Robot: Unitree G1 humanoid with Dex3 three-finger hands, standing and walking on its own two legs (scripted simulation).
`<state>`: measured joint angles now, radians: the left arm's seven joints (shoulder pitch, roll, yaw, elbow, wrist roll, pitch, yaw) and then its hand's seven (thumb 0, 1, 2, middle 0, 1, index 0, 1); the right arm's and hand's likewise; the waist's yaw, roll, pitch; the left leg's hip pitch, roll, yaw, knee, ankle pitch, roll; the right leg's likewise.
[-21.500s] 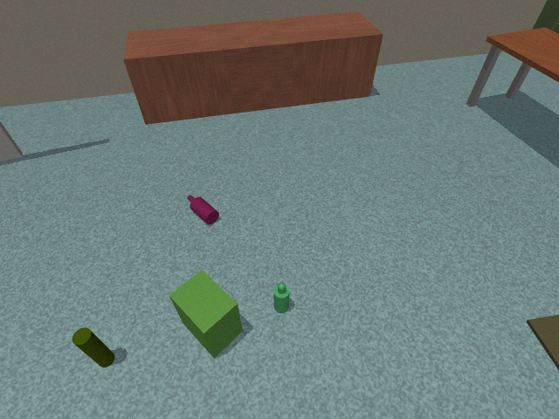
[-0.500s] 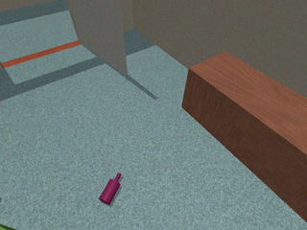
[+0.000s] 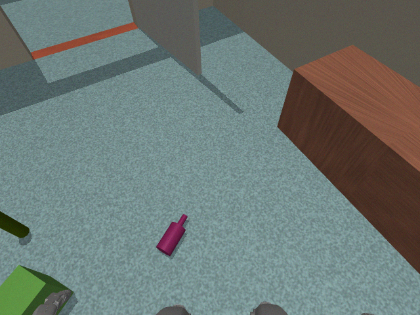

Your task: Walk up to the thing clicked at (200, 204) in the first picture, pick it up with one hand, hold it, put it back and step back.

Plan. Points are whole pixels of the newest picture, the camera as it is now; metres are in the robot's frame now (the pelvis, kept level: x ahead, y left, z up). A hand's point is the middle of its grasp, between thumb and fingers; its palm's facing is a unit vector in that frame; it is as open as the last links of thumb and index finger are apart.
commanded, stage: stand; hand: left
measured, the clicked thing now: (174, 232) +0.50 +0.20 -0.70
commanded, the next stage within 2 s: none
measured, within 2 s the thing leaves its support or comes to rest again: neither
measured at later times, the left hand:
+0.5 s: hand out of the picture +0.08 +0.24 -0.12, palm faces -0.03 -0.94 -0.34, open 7.4 cm
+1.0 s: hand out of the picture +0.11 +0.23 -0.11, palm faces -0.03 -0.94 -0.34, open 7.4 cm
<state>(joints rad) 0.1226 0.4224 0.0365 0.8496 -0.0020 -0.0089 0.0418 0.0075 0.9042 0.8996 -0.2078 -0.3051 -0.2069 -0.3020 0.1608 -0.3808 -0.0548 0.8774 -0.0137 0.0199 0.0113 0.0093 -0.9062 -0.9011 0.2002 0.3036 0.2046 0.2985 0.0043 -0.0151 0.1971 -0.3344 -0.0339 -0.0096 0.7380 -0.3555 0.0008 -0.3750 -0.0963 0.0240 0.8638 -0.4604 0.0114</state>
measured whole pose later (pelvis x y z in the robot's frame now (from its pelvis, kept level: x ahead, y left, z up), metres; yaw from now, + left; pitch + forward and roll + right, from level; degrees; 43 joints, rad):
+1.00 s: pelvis +0.02 -0.02 +0.04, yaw -1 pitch -2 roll +0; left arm 0.06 0.36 0.01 1.15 0.00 -0.02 -0.01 0.01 0.91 0.90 -0.20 -0.30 -0.20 -0.30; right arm 0.10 -0.36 -0.01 1.16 0.00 -0.01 0.01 0.01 -0.91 -0.90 0.20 0.30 0.20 0.30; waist -0.01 0.00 0.06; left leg -0.11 0.04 -0.02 0.32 -0.17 -0.04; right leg -0.11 0.00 0.00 0.34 -0.19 0.00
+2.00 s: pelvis +0.02 -0.01 +0.04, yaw -1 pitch -2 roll +0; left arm 0.10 0.35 0.00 1.14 0.01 -0.01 -0.01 0.01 0.91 0.90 -0.20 -0.30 -0.20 -0.30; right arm 0.10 -0.35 0.00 1.15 0.00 -0.01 0.01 0.01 -0.91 -0.90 0.20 0.30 0.20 0.30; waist 0.00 0.01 0.05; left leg -0.11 0.03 -0.02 0.31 -0.17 -0.03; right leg -0.11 -0.01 0.00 0.33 -0.19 0.01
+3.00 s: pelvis +0.02 -0.01 +0.04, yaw -1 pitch -2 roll +0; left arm 0.11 0.36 0.00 1.13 0.01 -0.01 -0.01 0.01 0.91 0.90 -0.20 -0.30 -0.20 -0.30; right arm 0.11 -0.35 0.00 1.13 0.00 -0.01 0.00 0.01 -0.91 -0.90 0.20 0.30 0.20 0.30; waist 0.00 0.00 0.06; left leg -0.09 0.03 -0.02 0.31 -0.18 -0.03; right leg -0.09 -0.01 0.00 0.32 -0.19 0.01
